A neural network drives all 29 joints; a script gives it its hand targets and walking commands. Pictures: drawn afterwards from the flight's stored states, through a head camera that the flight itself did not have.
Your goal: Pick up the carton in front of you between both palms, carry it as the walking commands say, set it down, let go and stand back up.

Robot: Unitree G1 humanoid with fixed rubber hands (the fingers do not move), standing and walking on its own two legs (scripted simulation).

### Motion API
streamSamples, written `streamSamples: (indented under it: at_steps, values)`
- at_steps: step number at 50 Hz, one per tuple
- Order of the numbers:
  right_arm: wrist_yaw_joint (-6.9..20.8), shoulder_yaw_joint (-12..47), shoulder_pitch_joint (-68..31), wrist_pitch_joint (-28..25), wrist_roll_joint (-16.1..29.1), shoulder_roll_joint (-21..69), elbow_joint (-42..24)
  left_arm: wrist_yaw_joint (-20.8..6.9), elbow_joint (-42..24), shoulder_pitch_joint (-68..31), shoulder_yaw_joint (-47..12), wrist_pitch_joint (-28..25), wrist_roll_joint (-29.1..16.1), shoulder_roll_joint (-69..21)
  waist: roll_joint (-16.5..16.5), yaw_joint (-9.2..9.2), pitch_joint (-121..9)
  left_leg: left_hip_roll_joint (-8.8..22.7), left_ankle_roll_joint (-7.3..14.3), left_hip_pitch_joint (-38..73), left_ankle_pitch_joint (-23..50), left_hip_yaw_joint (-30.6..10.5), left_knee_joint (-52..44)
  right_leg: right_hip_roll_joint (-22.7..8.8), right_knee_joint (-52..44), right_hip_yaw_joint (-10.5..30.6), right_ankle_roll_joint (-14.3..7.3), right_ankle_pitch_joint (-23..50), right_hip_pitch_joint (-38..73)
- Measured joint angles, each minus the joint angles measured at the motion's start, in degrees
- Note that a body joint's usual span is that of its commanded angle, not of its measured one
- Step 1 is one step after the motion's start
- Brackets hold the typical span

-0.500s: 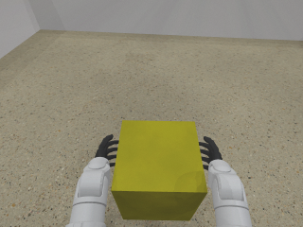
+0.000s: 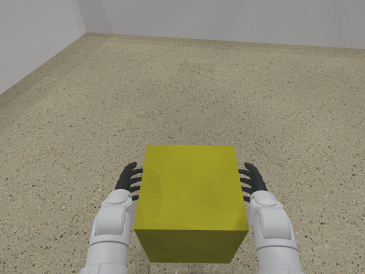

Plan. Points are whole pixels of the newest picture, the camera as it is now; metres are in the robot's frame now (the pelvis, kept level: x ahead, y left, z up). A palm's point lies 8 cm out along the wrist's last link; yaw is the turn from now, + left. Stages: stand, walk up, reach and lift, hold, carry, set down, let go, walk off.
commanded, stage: hold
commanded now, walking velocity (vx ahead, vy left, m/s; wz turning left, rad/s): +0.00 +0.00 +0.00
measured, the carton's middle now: (190, 206) +0.30 +0.00 -0.05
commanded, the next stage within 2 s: set down in 0.52 s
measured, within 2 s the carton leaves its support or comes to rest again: neither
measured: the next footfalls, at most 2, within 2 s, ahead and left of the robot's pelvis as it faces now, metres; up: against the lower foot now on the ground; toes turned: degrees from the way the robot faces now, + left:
none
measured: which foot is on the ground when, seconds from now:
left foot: down 0.00-1.00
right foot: down 0.00-1.00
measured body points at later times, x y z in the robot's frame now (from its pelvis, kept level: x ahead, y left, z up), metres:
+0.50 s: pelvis +0.00 -0.04 +0.00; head -0.04 -0.06 +0.45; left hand +0.30 +0.12 +0.04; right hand +0.30 -0.18 +0.03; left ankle -0.01 +0.11 -0.74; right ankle +0.07 -0.13 -0.74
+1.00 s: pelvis -0.01 -0.01 -0.03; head +0.10 -0.05 +0.40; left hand +0.35 +0.11 -0.06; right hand +0.35 -0.19 -0.08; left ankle -0.01 +0.11 -0.74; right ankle +0.07 -0.13 -0.74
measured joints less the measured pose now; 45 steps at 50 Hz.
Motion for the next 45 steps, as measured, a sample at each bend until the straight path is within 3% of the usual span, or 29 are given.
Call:
streamSamples:
  at_steps: [19,32,38,45]
  values:
    - [1.0,-2.5,-2.5,0.3,-1.5,0.5,2.8,-1.6,4.8,-3.5,2.9,-0.8,2.6,-0.8,0.6,-0.47,-0.5,1.7,-0.8,1.0,1.0,-2.8,-1.3,1.8,-0.7,-2.3,-2.5,0.0,1.4]
    - [1.7,-4.5,-4.8,0.0,-2.5,1.0,5.3,-2.2,6.6,-5.4,5.0,-0.9,4.1,-1.3,0.8,-0.78,-0.8,1.7,-0.9,1.1,0.7,-3.9,-1.4,2.1,-1.2,-2.9,-2.6,-0.3,1.9]
    - [3.2,-11.9,-10.7,-4.2,-6.4,2.5,11.9,-2.1,12.9,-11.3,11.1,-4.5,7.3,-3.2,1.2,-1.43,0.3,1.1,-1.4,-2.3,-0.8,-3.9,2.3,1.5,2.5,-2.5,-2.3,-1.8,-1.5]
    - [6.2,-17.9,-18.2,-12.9,-10.1,0.7,19.2,-1.0,18.2,-17.9,17.6,-13.1,11.4,-5.8,2.0,-2.53,2.0,0.0,-1.4,-14.7,-3.5,-2.9,10.7,0.6,10.4,-1.0,-1.6,-3.8,-14.0]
